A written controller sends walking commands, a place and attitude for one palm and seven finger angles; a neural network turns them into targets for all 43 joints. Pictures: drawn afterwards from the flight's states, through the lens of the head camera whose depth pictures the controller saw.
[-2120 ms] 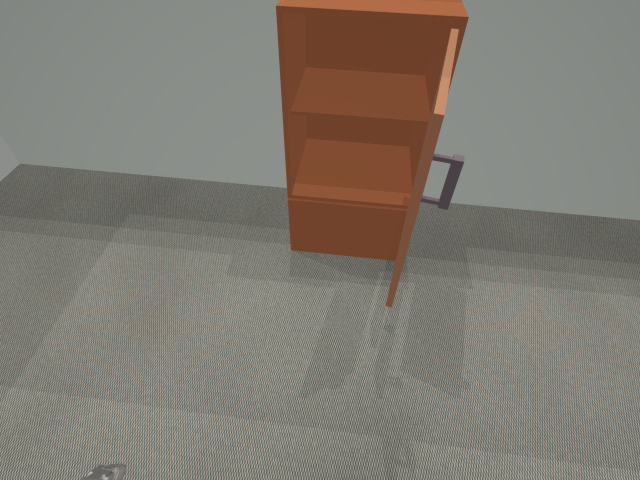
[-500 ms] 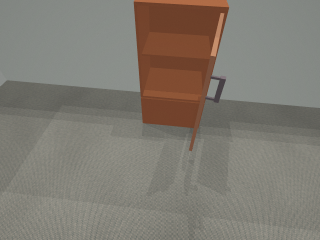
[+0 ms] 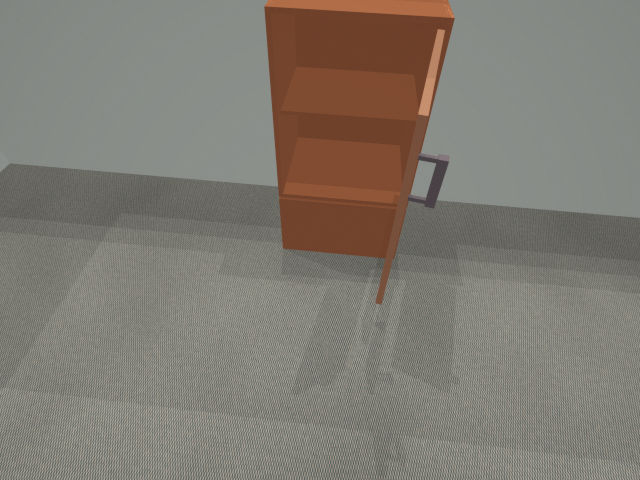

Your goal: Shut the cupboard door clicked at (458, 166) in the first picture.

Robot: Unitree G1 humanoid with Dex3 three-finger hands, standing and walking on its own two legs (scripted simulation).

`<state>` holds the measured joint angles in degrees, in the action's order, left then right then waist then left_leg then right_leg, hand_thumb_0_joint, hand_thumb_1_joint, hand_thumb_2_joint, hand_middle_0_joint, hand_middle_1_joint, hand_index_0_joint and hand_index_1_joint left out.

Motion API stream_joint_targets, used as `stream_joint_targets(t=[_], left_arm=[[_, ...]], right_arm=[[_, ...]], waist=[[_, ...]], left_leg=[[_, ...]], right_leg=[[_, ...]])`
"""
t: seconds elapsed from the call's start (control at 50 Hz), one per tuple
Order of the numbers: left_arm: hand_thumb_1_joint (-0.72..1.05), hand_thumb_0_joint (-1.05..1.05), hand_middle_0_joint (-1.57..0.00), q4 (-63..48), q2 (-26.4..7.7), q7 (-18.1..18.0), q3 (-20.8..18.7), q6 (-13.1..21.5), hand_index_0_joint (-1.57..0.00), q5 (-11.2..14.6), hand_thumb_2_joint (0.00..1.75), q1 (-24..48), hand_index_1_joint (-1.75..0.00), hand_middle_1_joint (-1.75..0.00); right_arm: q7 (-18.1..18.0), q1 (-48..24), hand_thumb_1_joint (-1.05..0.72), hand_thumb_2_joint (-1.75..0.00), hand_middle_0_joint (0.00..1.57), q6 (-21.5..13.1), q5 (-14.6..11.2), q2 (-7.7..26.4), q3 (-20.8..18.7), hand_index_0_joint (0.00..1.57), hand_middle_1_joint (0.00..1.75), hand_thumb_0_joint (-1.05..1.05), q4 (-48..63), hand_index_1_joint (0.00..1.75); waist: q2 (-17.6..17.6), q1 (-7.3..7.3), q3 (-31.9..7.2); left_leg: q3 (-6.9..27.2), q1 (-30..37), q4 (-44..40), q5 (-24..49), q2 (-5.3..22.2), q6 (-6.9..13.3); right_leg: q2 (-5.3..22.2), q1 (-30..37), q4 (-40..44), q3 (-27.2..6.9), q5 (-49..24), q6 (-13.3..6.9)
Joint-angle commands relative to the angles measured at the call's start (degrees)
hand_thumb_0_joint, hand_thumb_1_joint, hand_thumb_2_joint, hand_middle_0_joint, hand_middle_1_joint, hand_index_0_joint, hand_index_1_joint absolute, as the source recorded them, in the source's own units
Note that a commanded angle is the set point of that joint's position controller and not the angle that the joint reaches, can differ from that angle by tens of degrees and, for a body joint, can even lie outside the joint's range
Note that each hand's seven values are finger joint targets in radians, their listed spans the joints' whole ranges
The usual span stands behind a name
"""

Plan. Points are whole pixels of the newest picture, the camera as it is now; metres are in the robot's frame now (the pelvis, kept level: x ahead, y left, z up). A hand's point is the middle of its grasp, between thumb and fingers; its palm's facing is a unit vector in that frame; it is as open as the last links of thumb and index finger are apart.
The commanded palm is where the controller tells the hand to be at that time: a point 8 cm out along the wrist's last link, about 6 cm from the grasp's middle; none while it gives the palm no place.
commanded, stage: look at it before walking up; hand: left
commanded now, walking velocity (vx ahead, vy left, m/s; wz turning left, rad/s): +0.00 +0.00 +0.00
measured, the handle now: (426, 180) +0.70 -0.19 -0.04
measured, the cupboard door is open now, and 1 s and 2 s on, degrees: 80 80 80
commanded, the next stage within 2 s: walk around to get in front in 0.12 s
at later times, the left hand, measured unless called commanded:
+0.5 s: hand out of the picture +0.06 +0.22 -0.18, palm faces -0.10 -0.95 -0.30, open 7.4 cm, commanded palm none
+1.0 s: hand out of the picture +0.08 +0.19 -0.18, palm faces -0.28 -0.93 -0.24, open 7.4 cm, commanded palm none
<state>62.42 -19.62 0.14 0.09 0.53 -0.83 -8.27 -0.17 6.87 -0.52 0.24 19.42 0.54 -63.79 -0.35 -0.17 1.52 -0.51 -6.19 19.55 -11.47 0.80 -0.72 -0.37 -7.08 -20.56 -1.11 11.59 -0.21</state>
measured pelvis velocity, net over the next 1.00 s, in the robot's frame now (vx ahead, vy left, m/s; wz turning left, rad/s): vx -0.02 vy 0.01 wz -0.38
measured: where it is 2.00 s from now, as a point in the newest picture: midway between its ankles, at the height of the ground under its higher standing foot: outside the picture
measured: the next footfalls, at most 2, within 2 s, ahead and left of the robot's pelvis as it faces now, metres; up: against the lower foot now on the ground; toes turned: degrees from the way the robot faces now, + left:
left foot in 1.08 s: +0.04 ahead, +0.12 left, +0.00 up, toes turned -26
right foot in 1.54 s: -0.09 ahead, -0.08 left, +0.00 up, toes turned -49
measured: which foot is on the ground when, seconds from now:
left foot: down 0.00-0.58, up 0.60-1.00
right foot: down 0.00-1.00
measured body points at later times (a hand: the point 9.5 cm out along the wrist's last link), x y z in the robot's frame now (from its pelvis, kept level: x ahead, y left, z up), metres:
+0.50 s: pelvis -0.01 +0.00 -0.01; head +0.01 -0.01 +0.43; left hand +0.07 +0.27 -0.15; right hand +0.04 -0.28 -0.16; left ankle -0.01 +0.13 -0.75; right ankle +0.00 -0.11 -0.75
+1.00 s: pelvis -0.02 +0.01 -0.01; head +0.02 +0.00 +0.44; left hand +0.10 +0.24 -0.16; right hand -0.01 -0.28 -0.14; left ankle +0.00 +0.15 -0.72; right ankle -0.01 -0.10 -0.75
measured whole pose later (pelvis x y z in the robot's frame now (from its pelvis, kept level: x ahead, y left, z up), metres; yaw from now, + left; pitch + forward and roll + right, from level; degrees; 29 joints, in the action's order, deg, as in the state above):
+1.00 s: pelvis -0.02 +0.01 -0.01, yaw -22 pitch +2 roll +0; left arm 52.9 -12.7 0.0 -4.1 -2.4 -1.7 -15.4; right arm -1.8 6.8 2.3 0.0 13.2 -3.1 -52.8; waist -1.3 2.6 2.5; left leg 1.8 -20.6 45.0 -23.9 0.7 -2.6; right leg -7.1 -18.9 -25.9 -11.1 8.3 -2.0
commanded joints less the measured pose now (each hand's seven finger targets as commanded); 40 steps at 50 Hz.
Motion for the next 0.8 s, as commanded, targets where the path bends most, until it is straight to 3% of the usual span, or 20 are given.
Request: stream_joint_targets(t=[0.0, 0.16, 0.24, 0.3, 0.34, 0.44, 0.48, 0.5, 0.52, 0.54, 0.56, 0.58, 0.6, 0.62, 0.64, 0.66, 0.68, 0.78], left_arm=[[0.90, 0.00, -0.20, -3.58, -11.73, -0.68, -2.10, 1.14, -0.20, 0.18, 0.90, 2.03, -0.30, -0.30], [0.90, 0.00, -0.20, -3.40, -11.77, -0.71, -2.17, 1.34, -0.20, 0.18, 0.90, 1.52, -0.30, -0.30], [0.90, 0.00, -0.20, -3.83, -11.78, -0.64, -2.34, 0.93, -0.20, 0.17, 0.90, 2.18, -0.30, -0.30], [0.90, 0.00, -0.20, -3.90, -5.72, -0.93, -1.80, -0.90, -0.20, 0.17, 0.90, -1.30, -0.30, -0.30], [0.90, 0.00, -0.20, -5.33, -5.59, -0.85, -2.30, -1.70, -0.20, 0.02, 0.90, -2.14, -0.30, -0.30], [0.90, 0.00, -0.20, -8.81, -3.77, -0.06, -3.33, -2.76, -0.20, -0.32, 0.90, -4.64, -0.30, -0.30], [0.90, 0.00, -0.20, -9.90, -2.28, 0.24, -3.78, -3.08, -0.20, -0.39, 0.90, -6.42, -0.30, -0.30], [0.90, 0.00, -0.20, -10.39, -1.51, 0.39, -4.16, -3.16, -0.20, -0.43, 0.90, -7.44, -0.30, -0.30], [0.90, 0.00, -0.20, -10.30, -1.23, 0.53, -4.46, -3.01, -0.20, -0.46, 0.90, -9.88, -0.30, -0.30], [0.90, 0.00, -0.20, -9.71, -1.85, 0.52, -4.92, -2.50, -0.20, -0.70, 0.90, -13.27, -0.30, -0.30], [0.90, 0.00, -0.20, -10.09, -7.40, -0.13, -5.91, -1.60, -0.20, -1.50, 0.90, -14.61, -0.30, -0.30], [0.90, 0.00, -0.20, -10.87, -9.19, -0.76, -5.99, -1.49, -0.20, -0.79, 0.90, -14.93, -0.30, -0.30], [0.90, 0.00, -0.20, -11.71, -8.29, -1.26, -6.17, -1.60, -0.20, -0.56, 0.90, -12.72, -0.30, -0.30], [0.90, 0.00, -0.20, -12.53, -6.68, -1.19, -5.97, -1.63, -0.20, -0.48, 0.90, -8.56, -0.30, -0.30], [0.90, 0.00, -0.20, -13.44, -5.12, -0.99, -5.62, -1.39, -0.20, -0.23, 0.90, -6.71, -0.30, -0.30], [0.90, 0.00, -0.20, -13.72, -4.23, -1.07, -5.60, -1.12, -0.20, -0.13, 0.90, -6.11, -0.30, -0.30], [0.90, 0.00, -0.20, -13.57, -3.67, -1.04, -5.59, -0.93, -0.20, -0.15, 0.90, -6.90, -0.30, -0.30], [0.90, 0.00, -0.20, -12.54, -3.40, -1.03, -6.34, -1.08, -0.20, -0.30, 0.90, -10.44, -0.30, -0.30]], right_arm=[[-0.70, -2.74, -0.90, -0.90, 0.20, -1.52, 0.15, 11.68, -2.51, 0.20, 0.30, 0.00, 3.35, 0.30], [-0.73, -2.41, -0.90, -0.90, 0.20, -1.62, 0.07, 11.71, -2.57, 0.20, 0.30, 0.00, 3.30, 0.30], [-0.96, -1.99, -0.90, -0.90, 0.20, -1.52, 0.21, 11.71, -2.73, 0.20, 0.30, 0.00, 3.16, 0.30], [-1.33, 2.28, -0.90, -0.90, 0.20, -0.44, 0.30, 5.02, -2.10, 0.20, 0.30, 0.00, 3.35, 0.30], [-1.64, 3.09, -0.90, -0.90, 0.20, 0.24, 0.33, 5.40, -2.85, 0.20, 0.30, 0.00, 4.93, 0.30], [-1.75, 1.12, -0.90, -0.90, 0.20, 0.93, 0.53, 7.15, -4.96, 0.20, 0.30, 0.00, 9.32, 0.30], [-1.55, -0.10, -0.90, -0.90, 0.20, 0.72, 0.57, 7.13, -5.50, 0.20, 0.30, 0.00, 10.77, 0.30], [-1.48, -0.96, -0.90, -0.90, 0.20, 0.69, 0.65, 6.83, -5.72, 0.20, 0.30, 0.00, 11.66, 0.30], [-1.42, -2.58, -0.90, -0.90, 0.20, 0.79, 0.80, 6.56, -5.78, 0.20, 0.30, 0.00, 12.44, 0.30], [-1.37, -3.40, -0.90, -0.90, 0.20, 1.10, 0.82, 5.86, -5.77, 0.20, 0.30, 0.00, 13.08, 0.30], [-1.08, -1.71, -0.90, -0.90, 0.20, 1.79, 0.44, 1.99, -5.34, 0.20, 0.30, 0.00, 14.23, 0.30], [-1.20, -2.38, -0.90, -0.90, 0.20, 2.17, 0.34, 0.33, -5.00, 0.20, 0.30, 0.00, 15.51, 0.30], [-1.27, -3.12, -0.90, -0.90, 0.20, 2.43, 0.27, 1.28, -5.20, 0.20, 0.30, 0.00, 15.28, 0.30], [-1.17, -2.07, -0.90, -0.90, 0.20, 2.15, 0.29, 1.58, -5.54, 0.20, 0.30, 0.00, 14.39, 0.30], [-0.98, -0.60, -0.90, -0.90, 0.20, 1.94, 0.56, 1.43, -5.59, 0.20, 0.30, 0.00, 13.55, 0.30], [-0.89, 0.85, -0.90, -0.90, 0.20, 1.79, 0.68, 0.89, -5.52, 0.20, 0.30, 0.00, 12.79, 0.30], [-1.01, 1.11, -0.90, -0.90, 0.20, 1.86, 0.75, 0.32, -5.44, 0.20, 0.30, 0.00, 12.65, 0.30], [-1.55, -0.34, -0.90, -0.90, 0.20, 1.77, 0.62, -1.21, -5.22, 0.20, 0.30, 0.00, 13.53, 0.30]], waist=[[0.37, 0.33, -2.25], [0.14, 0.26, -3.86], [0.57, 0.04, -2.22], [0.36, -0.26, -2.98], [0.92, -0.40, -2.36], [6.76, 0.77, -0.89], [10.18, 1.70, -1.34], [11.17, 2.21, -0.76], [9.75, 3.81, -0.49], [4.56, 5.48, -0.23], [-15.32, 5.28, -0.02], [-18.95, 5.21, 0.15], [-15.13, 4.60, 0.85], [-9.16, 2.12, 2.03], [-6.17, 1.15, 0.32], [-5.15, 0.54, -2.03], [-5.80, 0.85, -3.52], [-4.77, 2.25, -5.61]], left_leg=[[5.26, 0.31, -3.10, 6.30, 6.13, 1.88], [5.07, 1.46, -2.52, 8.31, 6.24, 1.92], [3.92, 1.35, -1.88, 7.58, 6.59, 1.61], [0.93, 1.37, 1.75, 8.67, 7.11, 0.61], [0.17, 1.04, 3.28, 7.74, 7.96, 0.76], [2.68, -3.22, 2.77, 3.28, 14.14, 4.35], [3.70, -6.26, 2.06, 6.17, 18.40, 7.31], [2.82, -9.26, 2.78, 6.78, 19.64, 8.11], [0.74, -11.55, 6.63, 7.03, 18.94, 7.20], [-2.75, -14.89, 15.83, 4.41, 15.45, 4.22], [-9.10, -22.59, 33.57, -12.07, 5.48, -1.42], [-2.22, -25.97, 43.28, -23.11, 0.34, -2.07], [3.32, -25.85, 47.09, -19.80, 1.48, -1.35], [4.50, -26.91, 48.40, -14.60, 2.58, -1.26], [3.90, -25.67, 47.92, -10.73, 3.06, -1.74], [3.24, -24.33, 46.64, -8.95, 3.15, -2.20], [2.90, -23.86, 45.71, -8.30, 2.84, -2.54], [2.49, -24.44, 39.85, -9.88, 1.78, -3.30]], right_leg=[[6.97, -1.27, 3.68, -5.85, -7.23, -1.37], [7.08, -0.59, 3.31, -5.98, -9.83, -1.50], [6.56, -2.33, 2.51, -6.92, -11.00, -1.73], [6.14, -4.66, -1.69, -7.67, -15.15, -1.13], [5.14, -7.58, -4.76, -8.08, -15.19, -1.16], [0.98, -13.43, -17.30, -4.88, -6.60, -0.20], [0.13, -12.91, -25.64, -1.03, 8.35, 0.59], [1.30, -10.93, -26.94, 0.40, 12.13, 0.82], [2.11, -8.17, -23.84, 0.29, 10.72, 0.60], [2.90, -4.15, -15.19, -1.58, 2.21, -0.07], [12.99, -3.36, -1.89, -20.60, -6.83, -3.45], [19.53, -7.36, 6.40, -34.29, -9.96, -7.55], [18.31, -9.50, 8.67, -35.34, -2.12, -8.75], [15.98, -9.09, 6.77, -31.30, 0.35, -9.13], [13.33, -7.97, 5.12, -26.83, -1.39, -8.78], [12.05, -6.48, 4.03, -24.17, -4.19, -8.40], [11.23, -5.00, 3.42, -22.94, -6.58, -8.15], [10.43, 0.47, 1.75, -23.58, -12.18, -9.35]])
